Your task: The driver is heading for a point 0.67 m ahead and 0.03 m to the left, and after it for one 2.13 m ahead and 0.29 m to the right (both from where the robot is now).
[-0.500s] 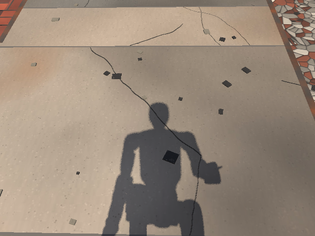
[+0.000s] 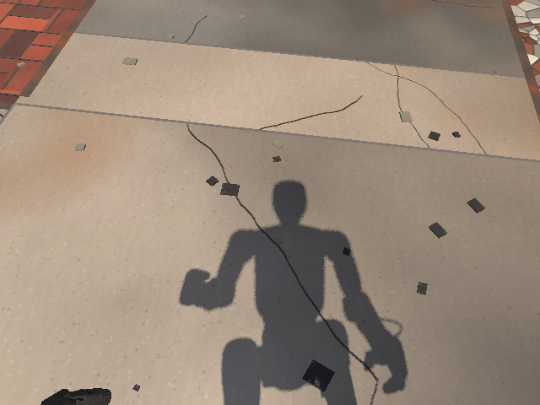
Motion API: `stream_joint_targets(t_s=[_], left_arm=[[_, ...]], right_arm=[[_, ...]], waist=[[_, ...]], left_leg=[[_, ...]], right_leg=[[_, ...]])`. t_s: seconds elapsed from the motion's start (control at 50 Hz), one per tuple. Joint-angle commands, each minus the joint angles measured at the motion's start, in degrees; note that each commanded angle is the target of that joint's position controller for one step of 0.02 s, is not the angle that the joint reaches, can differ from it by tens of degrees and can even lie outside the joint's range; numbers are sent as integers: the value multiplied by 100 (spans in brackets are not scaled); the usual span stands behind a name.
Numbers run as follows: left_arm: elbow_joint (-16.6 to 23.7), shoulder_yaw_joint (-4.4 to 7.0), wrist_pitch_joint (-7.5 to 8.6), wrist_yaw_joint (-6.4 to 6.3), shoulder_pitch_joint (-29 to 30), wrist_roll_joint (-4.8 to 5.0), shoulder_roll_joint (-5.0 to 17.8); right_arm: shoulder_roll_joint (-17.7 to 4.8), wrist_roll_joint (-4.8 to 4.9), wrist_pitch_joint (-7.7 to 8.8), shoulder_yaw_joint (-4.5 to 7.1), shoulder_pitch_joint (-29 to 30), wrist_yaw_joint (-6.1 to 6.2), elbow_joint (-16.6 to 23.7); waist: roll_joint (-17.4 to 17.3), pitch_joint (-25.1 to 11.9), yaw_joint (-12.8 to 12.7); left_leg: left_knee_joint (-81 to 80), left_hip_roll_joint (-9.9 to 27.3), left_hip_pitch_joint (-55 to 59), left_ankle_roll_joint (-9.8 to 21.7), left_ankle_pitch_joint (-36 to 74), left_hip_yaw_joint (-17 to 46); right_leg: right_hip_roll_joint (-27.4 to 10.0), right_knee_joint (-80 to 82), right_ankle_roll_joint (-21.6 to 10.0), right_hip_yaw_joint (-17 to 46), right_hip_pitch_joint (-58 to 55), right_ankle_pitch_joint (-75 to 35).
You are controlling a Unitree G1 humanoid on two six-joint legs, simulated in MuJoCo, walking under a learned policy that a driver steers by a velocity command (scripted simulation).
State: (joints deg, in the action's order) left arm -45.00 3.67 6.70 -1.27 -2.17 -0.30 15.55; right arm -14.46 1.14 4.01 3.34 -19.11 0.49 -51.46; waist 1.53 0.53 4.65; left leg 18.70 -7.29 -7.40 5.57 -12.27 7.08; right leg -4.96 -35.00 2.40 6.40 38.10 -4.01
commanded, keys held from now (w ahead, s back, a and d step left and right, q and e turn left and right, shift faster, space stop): w+q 0.18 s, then w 0.50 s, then e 0.32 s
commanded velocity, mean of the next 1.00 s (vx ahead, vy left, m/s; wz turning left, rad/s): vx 0.42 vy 0.00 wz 0.15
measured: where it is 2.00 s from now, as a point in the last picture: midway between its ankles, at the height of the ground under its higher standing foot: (238, 287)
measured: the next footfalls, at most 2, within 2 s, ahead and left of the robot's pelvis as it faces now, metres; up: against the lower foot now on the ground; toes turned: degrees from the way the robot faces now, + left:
right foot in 0.14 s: +0.27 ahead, -0.14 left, +0.00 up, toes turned +9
left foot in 0.64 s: +0.47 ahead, +0.17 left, +0.00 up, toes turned +15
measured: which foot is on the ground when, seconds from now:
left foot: down 0.00-0.14, up 0.16-0.62, down 0.64-1.00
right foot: up 0.00-0.12, down 0.14-0.64, up 0.66-1.00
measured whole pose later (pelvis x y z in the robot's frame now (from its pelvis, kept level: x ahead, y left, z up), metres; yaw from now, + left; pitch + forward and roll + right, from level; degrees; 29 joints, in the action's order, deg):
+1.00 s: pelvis +0.49 +0.08 +0.00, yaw +7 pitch +2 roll +2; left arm -44.4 3.3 1.7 0.9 -8.9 0.4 15.5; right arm -14.9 -0.7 3.2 3.4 -12.7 1.3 -48.6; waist 2.7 2.2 2.0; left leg 16.8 -2.2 -5.7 2.9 -12.9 -9.7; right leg -4.3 -41.5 1.1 0.5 35.5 3.1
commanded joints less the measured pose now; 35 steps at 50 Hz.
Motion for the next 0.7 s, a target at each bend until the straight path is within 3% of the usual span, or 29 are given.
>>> stream_joint_targets(t_s=[0.02, 0.08, 0.12, 0.14, 0.16, 0.18, 0.2, 0.22, 0.24, 0.28, 0.32, 0.36, 0.42, 0.46, 0.54, 0.58, 0.6, 0.62, 0.64, 0.66, 0.68, 0.7], left_arm=[[543, 26, 122, 106, 662, 73, 337], [652, 76, 227, 193, 642, 106, 564], [472, 189, 288, 159, -234, 92, 803], [365, 280, 310, 109, -1143, -6, 1099], [205, 437, 225, 71, -1979, -104, 1646], [147, 364, 155, 107, -2056, 15, 1253], [267, 227, 127, 112, -1754, 30, 752], [304, 166, 81, 120, -1473, -5, 603], [258, 122, 53, 149, -1255, -21, 499], [174, 78, 63, 196, -1122, -52, 400], [69, 117, 106, 233, -1194, 12, 489], [-23, 175, 117, 224, -1264, 45, 674], [-118, 204, 47, 183, -1369, 101, 803], [-213, 213, 1, 172, -1581, 142, 887], [-436, 222, -108, 170, -1953, 206, 1000], [-485, 238, -176, 147, -1924, 219, 1092], [-487, 230, -207, 130, -1843, 233, 1112], [-481, 176, -222, 111, -1877, 203, 998], [-300, 45, -199, 93, -1857, 46, 730], [-197, -164, -71, 133, -2507, 47, 39], [-267, -16, 29, 167, -2171, 184, 673], [-128, 52, 58, 175, -1717, 296, 894]], right_arm=[[-886, 56, -6, 206, -198, 71, 282], [-932, 24, -72, 235, -224, 98, 356], [-808, -1, -93, 200, -88, 89, 477], [-513, -61, -56, 90, 25, 46, 612], [-134, 57, 20, -26, -681, 20, 749], [-507, 137, 43, -6, -754, 23, 788], [-988, 141, 24, 117, -330, 31, 775], [-957, 79, -4, 128, 39, 44, 831], [-832, 7, -1, 125, 262, 35, 903], [-578, 20, -40, 116, 222, -10, 931], [-394, 9, -71, 71, 258, -38, 974], [-339, -64, -56, 25, 565, -59, 1110], [-252, -70, 15, -57, 1139, -135, 1249], [-257, -42, 46, -79, 1543, -175, 1342], [-434, 18, 69, -48, 2092, -245, 1590], [-587, 6, 88, 15, 1936, -267, 1592], [-720, -24, 92, 100, 1474, -253, 1463], [-985, -47, 81, 249, 620, -210, 1188], [-1456, -113, 48, 394, -456, -129, 998], [-1868, -124, 19, 437, -609, -144, 919], [-1312, -59, 21, 308, -629, -162, 921], [-1088, -76, 44, 220, -149, -158, 992]], waist=[[-504, 110, 47], [-684, 1, -89], [-834, -392, -561], [-522, -1165, -991], [1027, -2137, -905], [1552, -2149, -881], [792, -1303, -984], [284, -757, -926], [138, -304, -808], [370, -39, -561], [371, -20, -486], [260, -6, -485], [229, 44, -634], [257, 109, -780], [376, 241, -850], [443, 121, -635], [415, -154, -330], [303, -682, 43], [-415, -1513, 434], [-1884, -2137, -1], [-1252, -1941, 231], [-1011, -1065, 124]], left_leg=[[-395, 1380, -415, 730, 171, 1265], [195, 1532, 77, 656, 472, 1747], [937, 1272, -34, 439, 1064, 1726], [2306, 957, -658, 236, 907, 1318], [4233, 110, -2681, -243, -819, 375], [5247, 434, -3689, -304, -2126, 311], [5614, 700, -3960, -322, -1661, 394], [5597, 893, -3834, -362, -1186, 187], [5273, 1001, -3698, -383, -890, 143], [4781, 1182, -3245, -367, -654, 46], [4348, 1220, -3168, -399, -504, -90], [3695, 1309, -3268, -454, -104, -190], [2534, 1316, -2983, -467, 846, -454], [1970, 1193, -2686, -476, 1225, -630], [1394, 1074, -2607, -306, 961, -679], [1132, 934, -2140, -136, 655, -791], [914, 772, -1381, -13, 711, -945], [897, 705, -122, 147, 786, -978], [1052, 1851, 1598, 543, 992, 319], [345, 3037, 3113, 1452, 47, 2980], [-35, 2946, 2877, 1383, -674, 3279], [-82, 2805, 2078, 1126, 194, 2301]], right_leg=[[345, 570, 33, -192, -664, -119], [468, 974, -86, -138, -1042, 603], [438, 1287, -374, -248, -2309, 810], [-326, 1025, -763, 358, -3818, 873], [-1708, 1154, -1715, 2592, -6144, 1567], [-2156, 1576, -1874, 3864, -6269, 2594], [-1848, 1697, -1605, 3132, -5538, 2784], [-1537, 1788, -1401, 2289, -4753, 2256], [-1255, 1987, -1356, 1748, -4043, 1681], [-906, 2318, -1290, 1040, -3317, 1160], [-857, 2526, -1429, 670, -3136, 651], [-902, 2653, -1531, 418, -3169, 163], [-707, 2725, -1406, -119, -3105, -58], [-644, 2701, -1329, -319, -3071, 56], [-972, 2495, -1226, -229, -3630, 52], [-1053, 2118, -1107, -270, -3853, -624], [-912, 1539, -986, -475, -3805, -1468], [-633, 516, -827, -723, -3438, -1859], [-303, -1342, -570, -1004, -2203, -303], [665, -3183, -293, -767, -70, 3548], [398, -3855, -344, -104, 599, 3769], [165, -3895, -396, -189, 839, 3285]])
